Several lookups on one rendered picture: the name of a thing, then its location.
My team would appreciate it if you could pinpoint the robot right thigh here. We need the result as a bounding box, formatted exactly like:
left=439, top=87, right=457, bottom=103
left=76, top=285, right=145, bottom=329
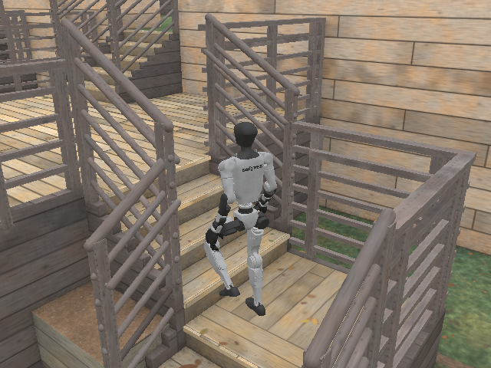
left=247, top=211, right=269, bottom=269

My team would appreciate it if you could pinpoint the robot left upper arm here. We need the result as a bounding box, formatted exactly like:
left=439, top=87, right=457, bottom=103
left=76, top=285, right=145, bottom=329
left=218, top=157, right=236, bottom=205

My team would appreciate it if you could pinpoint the left robot hand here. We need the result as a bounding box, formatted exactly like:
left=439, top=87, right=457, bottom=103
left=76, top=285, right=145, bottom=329
left=206, top=229, right=224, bottom=251

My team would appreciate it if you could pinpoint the robot left forearm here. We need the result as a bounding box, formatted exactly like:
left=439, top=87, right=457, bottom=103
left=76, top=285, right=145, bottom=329
left=211, top=193, right=231, bottom=233

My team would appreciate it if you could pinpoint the robot right forearm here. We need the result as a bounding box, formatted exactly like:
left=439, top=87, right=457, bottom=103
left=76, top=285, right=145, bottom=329
left=259, top=183, right=277, bottom=207

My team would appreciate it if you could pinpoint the robot right upper arm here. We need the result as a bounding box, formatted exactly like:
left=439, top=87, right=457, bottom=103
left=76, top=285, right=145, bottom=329
left=258, top=152, right=277, bottom=192

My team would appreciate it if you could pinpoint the right robot hand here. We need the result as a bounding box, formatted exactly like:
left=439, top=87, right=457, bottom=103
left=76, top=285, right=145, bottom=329
left=253, top=202, right=267, bottom=214

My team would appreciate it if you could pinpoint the left robot foot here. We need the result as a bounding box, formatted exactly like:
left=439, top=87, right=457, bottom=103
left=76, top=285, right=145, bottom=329
left=219, top=285, right=240, bottom=297

